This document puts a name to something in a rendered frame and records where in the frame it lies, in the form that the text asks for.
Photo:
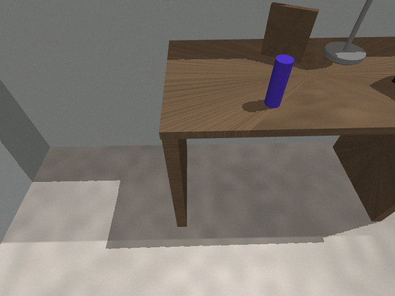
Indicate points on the desk lamp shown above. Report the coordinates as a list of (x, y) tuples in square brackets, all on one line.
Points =
[(345, 52)]

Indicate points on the desk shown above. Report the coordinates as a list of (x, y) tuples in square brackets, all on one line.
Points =
[(216, 89)]

